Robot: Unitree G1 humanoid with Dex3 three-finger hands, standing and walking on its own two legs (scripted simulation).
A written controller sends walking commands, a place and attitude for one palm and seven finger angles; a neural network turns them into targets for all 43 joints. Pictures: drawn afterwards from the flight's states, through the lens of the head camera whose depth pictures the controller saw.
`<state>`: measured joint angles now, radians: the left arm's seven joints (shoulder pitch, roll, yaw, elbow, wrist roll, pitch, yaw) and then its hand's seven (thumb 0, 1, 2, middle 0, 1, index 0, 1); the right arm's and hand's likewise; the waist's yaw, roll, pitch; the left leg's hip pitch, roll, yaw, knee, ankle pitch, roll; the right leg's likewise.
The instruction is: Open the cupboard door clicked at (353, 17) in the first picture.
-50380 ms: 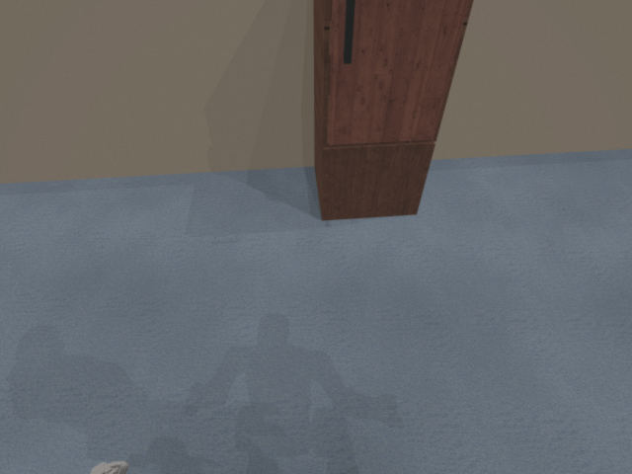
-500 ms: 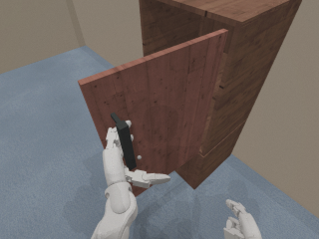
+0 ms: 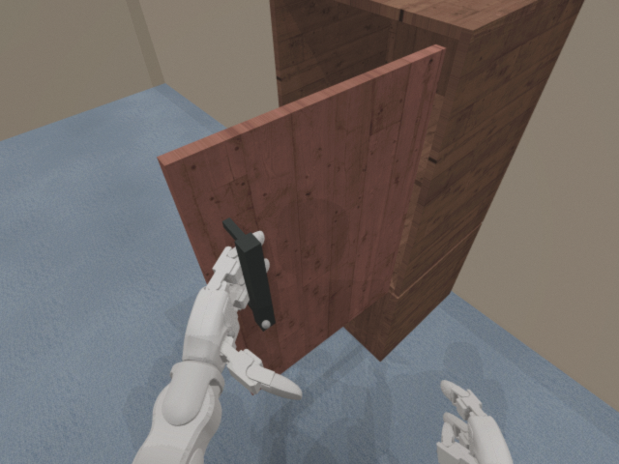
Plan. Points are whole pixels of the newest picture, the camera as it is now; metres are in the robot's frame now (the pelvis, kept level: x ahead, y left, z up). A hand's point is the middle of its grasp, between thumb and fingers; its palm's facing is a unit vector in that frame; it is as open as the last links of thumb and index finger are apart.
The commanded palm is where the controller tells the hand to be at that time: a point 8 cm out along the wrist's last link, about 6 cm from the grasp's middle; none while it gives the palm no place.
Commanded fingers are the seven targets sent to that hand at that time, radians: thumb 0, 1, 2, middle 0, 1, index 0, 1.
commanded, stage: slide the hand sideways off the handle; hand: left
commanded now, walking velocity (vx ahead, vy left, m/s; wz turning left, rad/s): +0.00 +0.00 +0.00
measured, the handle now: (249, 277) +0.32 +0.11 +0.09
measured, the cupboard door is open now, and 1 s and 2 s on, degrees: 87 87 87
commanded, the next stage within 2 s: draw the hand back to the body in 0.82 s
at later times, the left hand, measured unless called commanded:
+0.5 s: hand (227, 364) +0.21 +0.11 +0.08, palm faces -0.01 -1.00 -0.05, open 16.2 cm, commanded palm +0.17 +0.18 +0.09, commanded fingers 0.00 -0.50 0.30 -0.15 -0.30 -0.15 -0.30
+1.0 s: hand (187, 393) +0.18 +0.15 +0.08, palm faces -0.01 -1.00 -0.04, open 16.3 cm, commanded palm +0.14 +0.21 +0.10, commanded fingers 0.00 -0.50 0.30 -0.15 -0.30 -0.15 -0.30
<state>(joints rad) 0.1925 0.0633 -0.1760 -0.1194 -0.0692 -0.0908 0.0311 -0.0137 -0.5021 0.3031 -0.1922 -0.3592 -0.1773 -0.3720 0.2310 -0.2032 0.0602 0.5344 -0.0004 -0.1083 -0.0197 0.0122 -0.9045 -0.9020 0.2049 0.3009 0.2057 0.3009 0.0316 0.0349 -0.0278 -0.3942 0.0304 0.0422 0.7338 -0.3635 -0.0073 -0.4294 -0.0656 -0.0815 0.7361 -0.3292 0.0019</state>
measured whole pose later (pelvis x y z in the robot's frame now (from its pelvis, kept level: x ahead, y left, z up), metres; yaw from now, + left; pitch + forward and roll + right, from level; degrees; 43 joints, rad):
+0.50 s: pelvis +0.02 -0.01 -0.01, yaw +1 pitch +5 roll +0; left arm 0.54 0.15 -0.05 -0.34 -0.15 -0.20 -0.11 -0.01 -0.50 0.30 -0.18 -0.31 -0.17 -0.31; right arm 0.26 -0.23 0.03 0.48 0.00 -0.18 -0.04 0.01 -0.90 -0.90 0.20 0.30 0.21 0.30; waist 0.04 0.05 -0.06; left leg -0.48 0.05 0.01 0.83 -0.44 -0.03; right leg -0.50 -0.05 -0.11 0.83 -0.41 -0.02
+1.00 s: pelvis +0.01 +0.00 -0.02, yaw +1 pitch +5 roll -1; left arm 0.62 0.19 0.05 -0.38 -0.23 -0.22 -0.22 -0.01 -0.50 0.30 -0.15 -0.30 -0.15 -0.30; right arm 0.25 -0.22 0.02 0.48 0.03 -0.22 -0.05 0.01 -0.90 -0.90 0.20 0.30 0.21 0.30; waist 0.05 0.05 -0.07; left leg -0.54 0.05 0.00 0.93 -0.47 -0.02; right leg -0.54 -0.05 -0.12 0.89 -0.42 -0.01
